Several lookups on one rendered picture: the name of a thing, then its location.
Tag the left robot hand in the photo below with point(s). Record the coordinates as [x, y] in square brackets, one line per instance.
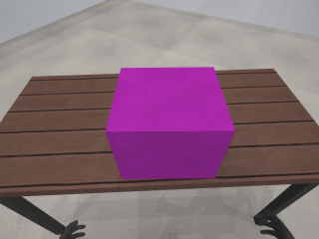
[71, 228]

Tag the carton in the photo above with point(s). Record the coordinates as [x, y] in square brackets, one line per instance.
[169, 123]

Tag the right robot hand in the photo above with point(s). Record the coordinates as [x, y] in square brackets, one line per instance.
[280, 230]

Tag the table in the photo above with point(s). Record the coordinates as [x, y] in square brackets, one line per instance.
[53, 142]

